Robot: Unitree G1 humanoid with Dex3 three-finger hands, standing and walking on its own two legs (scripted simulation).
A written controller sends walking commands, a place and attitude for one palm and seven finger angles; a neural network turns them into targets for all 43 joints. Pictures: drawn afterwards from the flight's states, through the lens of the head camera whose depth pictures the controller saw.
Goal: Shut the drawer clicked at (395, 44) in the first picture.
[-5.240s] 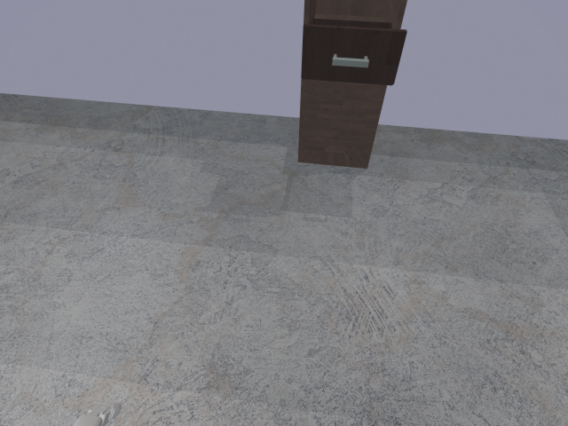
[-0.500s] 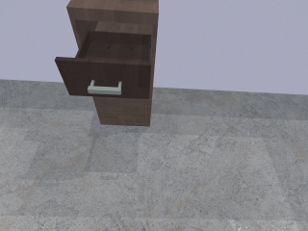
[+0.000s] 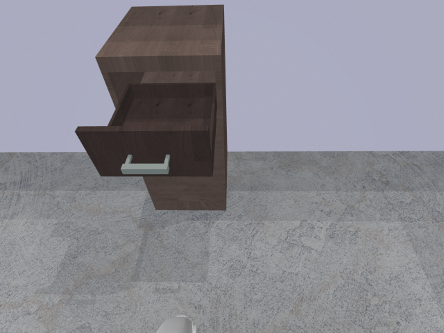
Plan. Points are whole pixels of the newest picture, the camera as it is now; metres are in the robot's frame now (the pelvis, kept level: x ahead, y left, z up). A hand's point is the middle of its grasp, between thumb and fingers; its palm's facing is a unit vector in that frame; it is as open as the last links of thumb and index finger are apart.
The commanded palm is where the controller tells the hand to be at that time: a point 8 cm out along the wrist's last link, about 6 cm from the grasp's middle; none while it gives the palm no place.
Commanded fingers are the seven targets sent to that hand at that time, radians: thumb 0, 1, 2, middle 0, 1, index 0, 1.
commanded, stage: take the last steps up to it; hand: left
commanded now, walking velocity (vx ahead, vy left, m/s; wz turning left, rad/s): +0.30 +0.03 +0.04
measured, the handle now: (146, 163) +0.53 +0.24 -0.05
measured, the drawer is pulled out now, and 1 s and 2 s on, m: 0.29 0.29 0.29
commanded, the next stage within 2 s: come to a stop and stand still in 0.50 s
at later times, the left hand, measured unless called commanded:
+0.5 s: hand (114, 306) +0.21 +0.27 -0.18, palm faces +0.05 -0.98 -0.18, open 7.4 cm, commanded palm none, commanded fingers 0.00 0.90 0.90 -0.20 -0.30 -0.20 -0.30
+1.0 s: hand (144, 270) +0.29 +0.22 -0.18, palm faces +0.03 -0.97 -0.23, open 7.2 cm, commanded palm none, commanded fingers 0.00 0.90 0.90 -0.20 -0.30 -0.20 -0.30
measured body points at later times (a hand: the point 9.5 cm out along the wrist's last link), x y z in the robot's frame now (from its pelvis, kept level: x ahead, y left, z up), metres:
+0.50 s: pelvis +0.15 +0.08 +0.00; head +0.15 +0.10 +0.45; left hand +0.20 +0.32 -0.16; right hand +0.18 -0.15 -0.14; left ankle +0.15 +0.14 -0.75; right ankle +0.17 -0.06 -0.66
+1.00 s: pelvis +0.19 +0.04 -0.01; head +0.24 +0.03 +0.43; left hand +0.29 +0.27 -0.16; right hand +0.18 -0.18 -0.18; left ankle +0.15 +0.17 -0.70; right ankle +0.28 -0.07 -0.75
